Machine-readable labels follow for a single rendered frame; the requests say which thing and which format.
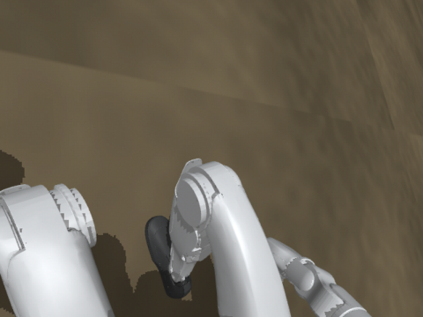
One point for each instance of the right robot arm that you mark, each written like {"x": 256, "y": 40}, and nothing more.
{"x": 319, "y": 289}

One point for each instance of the right robot foot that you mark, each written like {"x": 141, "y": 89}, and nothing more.
{"x": 159, "y": 244}

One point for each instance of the right robot hand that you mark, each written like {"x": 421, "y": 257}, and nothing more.
{"x": 283, "y": 255}

